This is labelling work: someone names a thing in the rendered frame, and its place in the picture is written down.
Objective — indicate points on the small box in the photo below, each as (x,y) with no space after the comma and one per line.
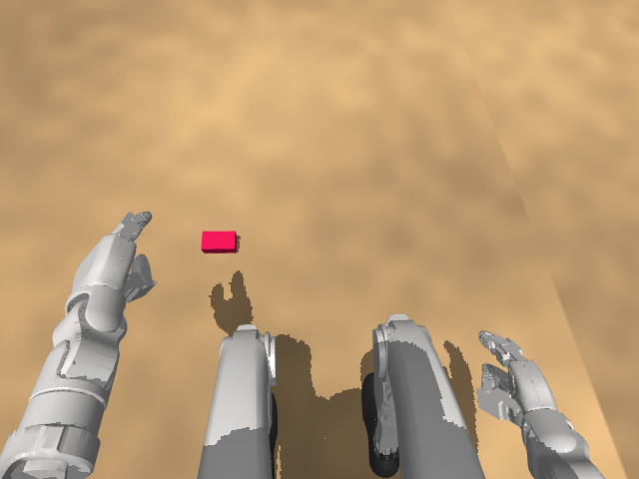
(219,242)

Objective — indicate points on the right robot foot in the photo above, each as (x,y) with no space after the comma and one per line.
(382,465)

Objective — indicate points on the left robot hand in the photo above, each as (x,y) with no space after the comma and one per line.
(110,261)

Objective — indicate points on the right robot arm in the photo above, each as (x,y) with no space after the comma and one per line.
(554,449)

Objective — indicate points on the left robot arm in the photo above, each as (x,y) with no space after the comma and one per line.
(57,436)

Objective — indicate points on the right robot hand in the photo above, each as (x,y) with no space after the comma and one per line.
(511,395)

